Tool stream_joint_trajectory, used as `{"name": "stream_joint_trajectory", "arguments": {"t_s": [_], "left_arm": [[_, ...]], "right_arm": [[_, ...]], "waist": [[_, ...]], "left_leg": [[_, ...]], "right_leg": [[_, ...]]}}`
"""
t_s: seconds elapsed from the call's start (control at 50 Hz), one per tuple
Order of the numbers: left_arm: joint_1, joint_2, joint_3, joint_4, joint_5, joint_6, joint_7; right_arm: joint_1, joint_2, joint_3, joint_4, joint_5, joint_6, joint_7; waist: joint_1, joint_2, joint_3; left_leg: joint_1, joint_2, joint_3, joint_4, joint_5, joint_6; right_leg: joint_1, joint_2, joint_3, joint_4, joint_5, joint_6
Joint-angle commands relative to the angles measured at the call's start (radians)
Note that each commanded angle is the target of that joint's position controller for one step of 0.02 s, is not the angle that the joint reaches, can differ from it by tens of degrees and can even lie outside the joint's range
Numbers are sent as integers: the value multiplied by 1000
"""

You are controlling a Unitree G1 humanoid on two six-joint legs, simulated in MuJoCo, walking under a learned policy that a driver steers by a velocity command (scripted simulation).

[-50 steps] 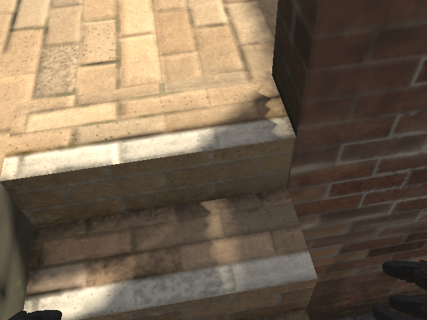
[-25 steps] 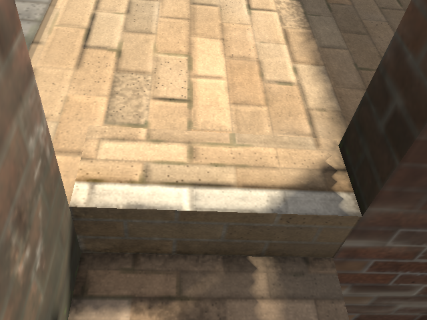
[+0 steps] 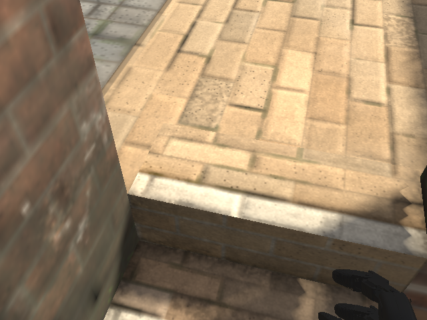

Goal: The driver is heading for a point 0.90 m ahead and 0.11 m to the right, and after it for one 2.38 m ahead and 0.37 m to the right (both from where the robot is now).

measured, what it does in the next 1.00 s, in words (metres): walks ahead: right foot 0.20 m lower, then left foot 0.20 m higher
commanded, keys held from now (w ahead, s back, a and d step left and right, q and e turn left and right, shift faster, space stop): w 0.50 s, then no key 0.42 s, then w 0.08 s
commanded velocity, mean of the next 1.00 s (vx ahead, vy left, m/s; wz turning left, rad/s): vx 0.31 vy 0.00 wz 0.05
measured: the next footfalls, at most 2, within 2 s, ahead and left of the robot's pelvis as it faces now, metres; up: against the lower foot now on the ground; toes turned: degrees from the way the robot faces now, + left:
right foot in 0.02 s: -0.09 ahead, -0.09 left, -0.20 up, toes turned -5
left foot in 0.44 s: +0.19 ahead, +0.00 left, +0.00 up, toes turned -1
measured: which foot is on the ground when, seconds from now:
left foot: down 0.00-0.00, up 0.02-0.42, down 0.44-1.00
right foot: up 0.00-0.00, down 0.02-0.40, up 0.42-0.60, down 0.62-0.66, up 0.68-0.80, down 0.82-1.00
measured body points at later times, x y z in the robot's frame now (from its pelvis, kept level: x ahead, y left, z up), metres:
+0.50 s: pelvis +0.09 -0.09 +0.05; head +0.10 -0.13 +0.49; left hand +0.10 +0.17 -0.06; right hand +0.26 -0.32 -0.08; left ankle +0.14 -0.01 -0.60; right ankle -0.01 -0.21 -0.47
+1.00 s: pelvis +0.21 -0.15 +0.13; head +0.21 -0.14 +0.58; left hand +0.22 +0.09 -0.01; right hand +0.23 -0.40 +0.00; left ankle +0.15 +0.00 -0.60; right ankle +0.10 -0.25 -0.60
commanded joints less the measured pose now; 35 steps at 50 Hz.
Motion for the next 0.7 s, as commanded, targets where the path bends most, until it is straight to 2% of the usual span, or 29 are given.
{"name": "stream_joint_trajectory", "arguments": {"t_s": [0.02, 0.04, 0.06, 0.08, 0.1, 0.12, 0.14, 0.18, 0.24, 0.26, 0.3, 0.32, 0.34, 0.36, 0.38, 0.4, 0.42, 0.44, 0.46, 0.48, 0.5, 0.52, 0.54, 0.56, 0.58, 0.62, 0.64, 0.68, 0.7], "left_arm": [[87, -42, -39, 30, -10, -66, -7], [156, 121, 0, 44, 20, -83, -5], [287, 213, 41, 58, 22, -112, 2], [264, 155, 43, 75, 48, -128, -8], [278, 109, 49, 86, 31, -150, 12], [282, 3, 35, 104, 10, -169, 35], [335, -38, 33, 127, 1, -188, 49], [327, -43, 37, 150, -21, -216, 57], [369, -36, 47, 235, -3, -226, 38], [318, 11, 56, 230, -25, -224, 53], [238, -16, 43, 238, -27, -227, 51], [74, 15, 34, 182, -50, -230, 68], [139, 42, 37, 209, -67, -245, 82], [158, 90, 49, 247, -54, -256, 89], [129, 199, 75, 233, -82, -264, 79], [236, 94, 66, 207, -101, -259, 64], [393, 137, 88, 255, -73, -257, 29], [170, 119, 85, 177, -34, -276, 2], [-103, -49, 40, 40, -17, -280, 1], [-12, -96, 23, -6, 12, -243, 1], [-30, -128, -2, -27, 50, -203, 0], [32, -179, -19, -18, 54, -171, -5], [42, -176, -27, 11, 36, -151, 5], [112, -160, -20, 48, 5, -136, 8], [138, -131, -12, 89, -10, -111, 17], [173, -88, -2, 84, -33, -85, 32], [76, -88, 1, 44, -23, -82, 46], [39, -45, -11, 27, 47, -109, 22], [74, -57, -6, 80, 61, -153, 8]], "right_arm": [[148, -3, -49, 14, 30, 52, 9], [126, 25, -41, -10, 72, 25, 27], [71, -11, -45, -15, 60, -4, 26], [-31, -33, -52, -15, 24, -33, 34], [-155, -14, -47, -29, -6, -40, 46], [-227, -22, -52, -16, -26, -37, 69], [-238, -24, -50, 1, -31, -30, 91], [-312, -32, -38, -5, -27, -11, 120], [-303, -17, -23, -9, 20, -3, 95], [-263, -22, -17, -12, 24, 16, 96], [-138, -41, -15, 24, 28, 22, 75], [-58, -54, -17, 47, 63, 14, 63], [-70, -63, -12, 21, 82, 17, 42], [155, -101, -44, 91, 71, 48, 26], [362, -181, -65, 144, 58, 62, 18], [409, -241, -88, 202, 5, 27, 26], [167, -277, -123, 160, 31, 2, 40], [203, -213, -103, 180, 23, 10, 64], [182, -223, -102, 240, 18, -22, 72], [140, -188, -100, 268, 8, -51, 62], [89, -131, -77, 290, -15, -68, 66], [43, -117, -58, 322, -27, -85, 61], [-5, -100, -47, 310, -25, -102, 64], [-26, -147, -55, 312, -17, -107, 55], [-24, -183, -66, 348, -5, -117, 61], [55, -258, -91, 407, 16, -137, 59], [154, -268, -97, 425, 36, -122, 67], [217, -217, -82, 399, -3, -103, 72], [233, -213, -90, 391, -21, -81, 81]], "waist": [[-120, -19, 48], [-141, -79, 27], [-73, -160, -45], [-22, -160, -109], [41, -254, -36], [76, -213, 68], [76, -148, 98], [46, -30, 101], [26, -34, 124], [-20, -43, 128], [-107, 11, 56], [-188, -26, 6], [-185, -71, -27], [-308, -218, -97], [-387, -300, -160], [-304, -158, -171], [-238, 298, -287], [-263, 228, -402], [-190, 72, -192], [-55, 12, -102], [-2, -20, 21], [90, 34, 111], [109, 22, 156], [145, 35, 158], [153, 52, 170], [128, 168, 170], [36, 268, 183], [-38, 73, 114], [-71, 7, 61]], "left_leg": [[-157, -153, -14, 574, 5, 95], [-442, -179, 1, 736, -52, 33], [-555, -121, 73, 806, 39, -1], [-605, -112, 24, 877, 245, -3], [-714, -64, 2, 864, 327, -7], [-826, -54, 37, 882, 445, -8], [-841, -40, 46, 894, 487, -4], [-798, -29, 104, 831, 476, 25], [-868, -67, 117, 877, 370, 71], [-755, -45, 167, 756, 276, 91], [-405, -126, 314, 597, 229, 125], [-48, -139, 361, 288, 170, 126], [164, -180, 381, 99, 68, 108], [314, -199, 344, 74, 35, 114], [471, -224, 286, -142, -79, 129], [905, -182, 186, -401, -73, 282], [856, 145, -346, -631, 86, 349], [652, 178, -456, -682, 127, 380], [449, 138, -251, -649, 134, 325], [288, 285, -363, -792, -161, 249], [106, 264, -332, -829, -235, 166], [-18, 230, -151, -794, -172, 122], [-115, 248, -63, -809, -116, 106], [-188, 220, 114, -819, -48, 91], [-210, 160, 262, -828, 70, 89], [-99, 157, 278, -831, 0, 122], [76, 155, 202, -855, -73, 136], [427, 51, 205, -688, -44, 66], [504, -9, 246, -537, 18, 49]], "right_leg": [[93, -101, 132, -163, 640, 57], [285, -178, 123, 192, 1403, 154], [403, -234, 121, 195, 1413, 142], [412, -208, 96, 193, 865, 100], [359, -237, 197, 70, 416, 58], [338, -221, 268, -21, 276, 91], [332, -230, 312, -38, 340, 91], [276, -207, 274, -72, 406, 91], [306, -183, 212, -96, 513, 91], [230, -220, 178, -183, 836, 73], [86, -127, 0, -135, 1378, 127], [-122, -108, -77, -140, 1676, 129], [-197, -143, 3, -169, 1900, 89], [-117, -182, 10, -33, 2288, 148], [-96, -149, -6, 148, 2360, 205], [-528, 63, 26, 518, 2241, 390], [-678, 128, 236, 1274, 394, 290], [-579, 207, 271, 1690, -3, 201], [-726, 174, 318, 1750, 59, 87], [-807, 145, 309, 1740, 106, 22], [-801, 113, 271, 1687, 118, -29], [-790, 109, 294, 1615, -14, -20], [-758, 93, 305, 1501, -121, -9], [-629, 112, 221, 1345, -177, -9], [-532, 127, 100, 1238, -175, -15], [-521, 74, 0, 1060, -349, -16], [-678, 82, 72, 986, -603, -38], [-669, 23, -33, 470, -593, -14], [-521, 52, -190, 198, -422, 42]]}}
Keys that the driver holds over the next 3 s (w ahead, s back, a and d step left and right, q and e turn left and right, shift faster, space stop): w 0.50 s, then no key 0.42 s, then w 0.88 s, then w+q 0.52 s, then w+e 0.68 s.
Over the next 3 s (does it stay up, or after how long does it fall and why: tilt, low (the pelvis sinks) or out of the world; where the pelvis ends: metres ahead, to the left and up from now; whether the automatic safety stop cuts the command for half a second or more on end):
stays up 0.45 0.07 0.36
